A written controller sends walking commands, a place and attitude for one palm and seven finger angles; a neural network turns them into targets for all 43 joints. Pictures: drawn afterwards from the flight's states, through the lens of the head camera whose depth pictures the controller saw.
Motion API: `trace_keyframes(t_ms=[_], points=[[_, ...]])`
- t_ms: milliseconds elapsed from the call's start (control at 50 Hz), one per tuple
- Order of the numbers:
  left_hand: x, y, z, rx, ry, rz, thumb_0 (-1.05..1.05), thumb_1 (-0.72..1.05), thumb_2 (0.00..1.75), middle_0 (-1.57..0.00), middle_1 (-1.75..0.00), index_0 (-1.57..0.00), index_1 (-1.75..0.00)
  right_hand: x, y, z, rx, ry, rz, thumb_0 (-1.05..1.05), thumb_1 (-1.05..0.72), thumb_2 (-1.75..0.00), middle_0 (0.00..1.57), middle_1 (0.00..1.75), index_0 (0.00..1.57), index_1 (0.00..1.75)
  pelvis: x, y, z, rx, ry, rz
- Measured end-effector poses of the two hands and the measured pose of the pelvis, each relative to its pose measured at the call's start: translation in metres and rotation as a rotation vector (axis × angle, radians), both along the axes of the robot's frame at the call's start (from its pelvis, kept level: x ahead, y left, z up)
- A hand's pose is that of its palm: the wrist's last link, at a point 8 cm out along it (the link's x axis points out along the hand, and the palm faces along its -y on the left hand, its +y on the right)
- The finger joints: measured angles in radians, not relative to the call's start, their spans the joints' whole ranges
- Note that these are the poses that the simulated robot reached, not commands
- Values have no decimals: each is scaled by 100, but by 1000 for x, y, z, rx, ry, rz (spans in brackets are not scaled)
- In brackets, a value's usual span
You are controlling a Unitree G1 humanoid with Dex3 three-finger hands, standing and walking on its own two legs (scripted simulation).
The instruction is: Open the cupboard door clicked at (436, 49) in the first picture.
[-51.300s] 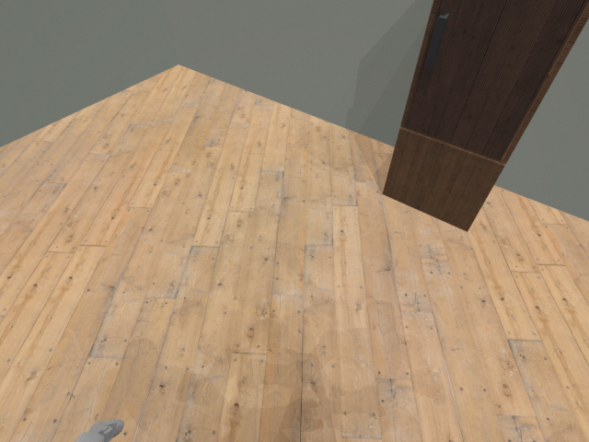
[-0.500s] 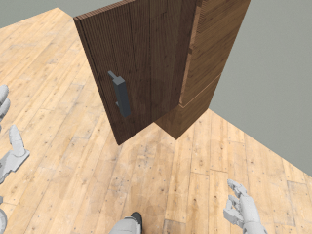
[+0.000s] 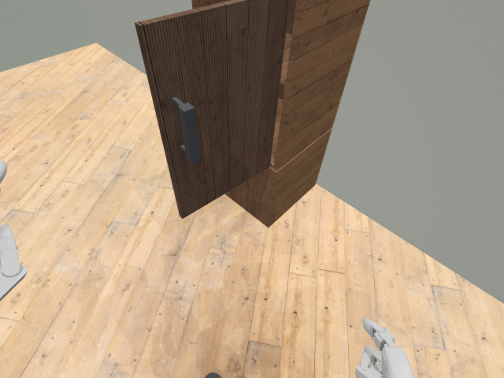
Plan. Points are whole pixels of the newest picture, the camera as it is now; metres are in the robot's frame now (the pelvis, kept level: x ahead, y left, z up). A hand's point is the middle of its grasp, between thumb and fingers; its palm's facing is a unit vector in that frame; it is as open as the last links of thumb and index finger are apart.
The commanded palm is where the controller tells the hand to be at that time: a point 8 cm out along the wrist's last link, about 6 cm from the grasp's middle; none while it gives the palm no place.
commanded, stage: stop stepping back and stand still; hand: left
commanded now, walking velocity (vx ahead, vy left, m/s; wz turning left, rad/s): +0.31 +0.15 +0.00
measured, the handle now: (185, 130) +0.64 +0.19 +0.01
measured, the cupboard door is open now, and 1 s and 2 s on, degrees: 83 83 83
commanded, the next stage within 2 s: let the arm hang, fingers relaxed in 0.50 s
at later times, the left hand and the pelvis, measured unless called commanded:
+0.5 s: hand out of the picture +0.13 +0.27 +0.18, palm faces +0.49 -0.73 -0.48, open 7.4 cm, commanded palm +0.07 +0.30 +0.18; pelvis -0.06 +0.00 +0.00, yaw +2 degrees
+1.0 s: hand out of the picture -0.04 +0.19 -0.17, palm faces +0.13 -0.98 -0.18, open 6.9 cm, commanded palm none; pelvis -0.06 +0.00 +0.00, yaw +4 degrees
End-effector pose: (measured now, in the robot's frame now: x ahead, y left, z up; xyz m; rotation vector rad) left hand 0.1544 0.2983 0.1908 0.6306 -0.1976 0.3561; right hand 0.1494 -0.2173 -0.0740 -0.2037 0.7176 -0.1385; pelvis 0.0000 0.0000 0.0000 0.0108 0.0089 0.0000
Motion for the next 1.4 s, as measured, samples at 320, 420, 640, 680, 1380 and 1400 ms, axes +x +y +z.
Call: trace_keyframes(t_ms=[320,420,640,680,1380,1400], points=[[-63,-5,-11,-103,-25,99,2,89,90,-21,-30,-22,-30,-86,-55,-6,-87,112,-52,2,-91,-90,20,30,21,30,-55,-9,12,38,14,46],[-71,1,-2,-37,-104,48,2,88,90,-21,-30,-22,-30,-80,-46,-1,-115,37,-51,2,-91,-90,20,30,20,30,-63,0,-2,22,-9,39],[-53,-6,-20,-15,-12,64,1,89,90,-20,-30,-21,-30,-59,-6,-35,76,52,53,2,-91,-90,20,30,21,30,-56,-12,-11,-3,-34,65],[-46,-5,-74,-131,212,95,1,89,90,-20,-30,-21,-30,-60,-5,-46,91,136,88,1,-91,-90,20,30,21,30,-58,-11,-10,12,-26,78],[-211,-18,-313,-621,1417,381,1,91,90,-19,-30,-20,-30,-188,31,-71,75,654,-25,2,-92,-90,20,30,20,30,-55,32,10,-8,-52,40],[-209,-19,-314,-622,1416,375,1,91,90,-19,-30,-20,-30,-189,31,-71,76,655,-27,2,-93,-90,20,30,20,30,-54,33,10,-8,-52,38]])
